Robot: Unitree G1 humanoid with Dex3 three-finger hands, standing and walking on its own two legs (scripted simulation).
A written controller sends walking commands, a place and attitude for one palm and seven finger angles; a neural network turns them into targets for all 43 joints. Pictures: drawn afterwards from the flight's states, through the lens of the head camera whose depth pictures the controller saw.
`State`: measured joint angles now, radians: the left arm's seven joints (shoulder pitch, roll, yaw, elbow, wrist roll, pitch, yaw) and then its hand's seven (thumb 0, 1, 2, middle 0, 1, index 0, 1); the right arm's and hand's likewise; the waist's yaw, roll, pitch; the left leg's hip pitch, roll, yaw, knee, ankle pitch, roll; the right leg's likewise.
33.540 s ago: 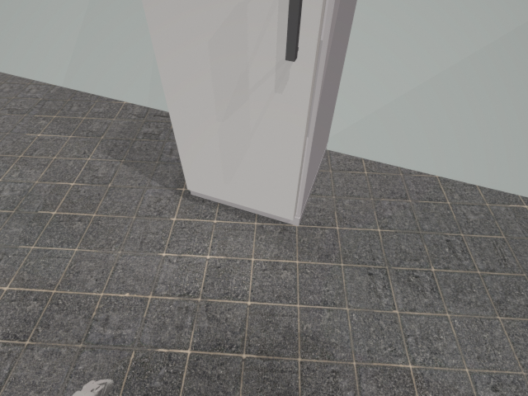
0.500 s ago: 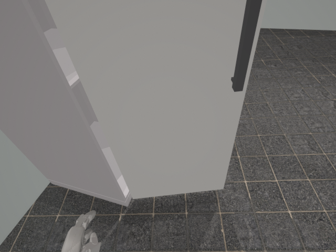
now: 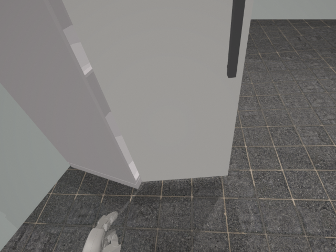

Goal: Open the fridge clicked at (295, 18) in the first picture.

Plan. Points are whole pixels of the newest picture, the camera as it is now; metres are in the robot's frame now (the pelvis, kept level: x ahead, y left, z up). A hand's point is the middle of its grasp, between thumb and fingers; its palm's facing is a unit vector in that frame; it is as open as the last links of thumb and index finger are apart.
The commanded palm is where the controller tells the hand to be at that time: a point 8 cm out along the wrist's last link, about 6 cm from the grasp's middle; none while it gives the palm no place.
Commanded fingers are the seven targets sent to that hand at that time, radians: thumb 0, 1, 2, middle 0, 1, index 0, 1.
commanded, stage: stop stepping back and stand still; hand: right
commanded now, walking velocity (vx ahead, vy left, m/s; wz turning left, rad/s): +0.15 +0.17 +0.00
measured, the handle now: (233, 30) +0.68 -0.16 +0.22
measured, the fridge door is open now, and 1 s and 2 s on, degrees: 68 68 68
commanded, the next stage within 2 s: let the arm hang, fingers relaxed in 0.90 s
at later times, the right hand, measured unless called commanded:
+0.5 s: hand out of the picture +0.19 -0.29 +0.17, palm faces +0.42 +0.78 -0.45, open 7.5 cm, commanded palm +0.12 -0.33 +0.17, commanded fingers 0.00 -0.90 -0.90 0.20 0.30 0.20 0.30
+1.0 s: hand out of the picture +0.22 -0.29 +0.16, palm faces +0.39 +0.76 -0.51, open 7.5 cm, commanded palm none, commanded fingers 0.00 -0.90 -0.90 0.20 0.30 0.20 0.30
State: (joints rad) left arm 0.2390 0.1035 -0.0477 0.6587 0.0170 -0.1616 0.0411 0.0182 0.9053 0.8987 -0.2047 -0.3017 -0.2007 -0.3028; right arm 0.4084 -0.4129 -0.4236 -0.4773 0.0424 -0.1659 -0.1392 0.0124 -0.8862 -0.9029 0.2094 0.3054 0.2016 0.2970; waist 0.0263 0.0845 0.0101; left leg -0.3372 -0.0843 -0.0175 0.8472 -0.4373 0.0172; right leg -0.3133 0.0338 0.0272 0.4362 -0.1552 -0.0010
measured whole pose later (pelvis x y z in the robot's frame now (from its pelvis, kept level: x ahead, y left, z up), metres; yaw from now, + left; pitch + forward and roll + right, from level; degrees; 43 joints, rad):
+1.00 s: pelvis +0.02 -0.02 -0.01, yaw -1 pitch +2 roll +1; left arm 0.14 0.21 0.00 0.55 -0.01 -0.11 0.09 0.02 0.91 0.90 -0.20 -0.30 -0.20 -0.30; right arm 0.57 -0.46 -0.43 -0.50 0.04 -0.24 -0.15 0.01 -0.88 -0.90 0.22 0.31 0.21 0.30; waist 0.01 0.01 0.02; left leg -0.22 -0.04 0.05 0.47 -0.28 0.04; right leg -0.28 -0.04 -0.04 0.51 -0.26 0.01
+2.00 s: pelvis +0.00 -0.06 +0.00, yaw -3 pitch +0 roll +1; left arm 0.18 0.19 0.01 1.08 0.02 -0.01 0.02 0.01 0.92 0.90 -0.20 -0.30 -0.20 -0.30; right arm 0.18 -0.19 0.00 1.11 -0.02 -0.01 -0.02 0.00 -0.90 -0.90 0.20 0.30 0.19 0.30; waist 0.00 0.00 0.01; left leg -0.19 0.02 0.05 0.41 -0.21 -0.01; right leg -0.24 0.03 -0.05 0.41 -0.17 -0.05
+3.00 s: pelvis +0.03 -0.05 +0.00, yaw -2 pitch -1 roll +0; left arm 0.21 0.17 -0.01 1.16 0.01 -0.01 0.04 0.01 0.91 0.90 -0.20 -0.30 -0.20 -0.30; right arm 0.22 -0.18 0.00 1.16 -0.01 -0.02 -0.03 0.00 -0.90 -0.90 0.20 0.30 0.20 0.30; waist 0.00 0.01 0.03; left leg -0.10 0.00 0.04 0.35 -0.23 0.01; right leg -0.15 0.01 -0.06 0.37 -0.20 -0.03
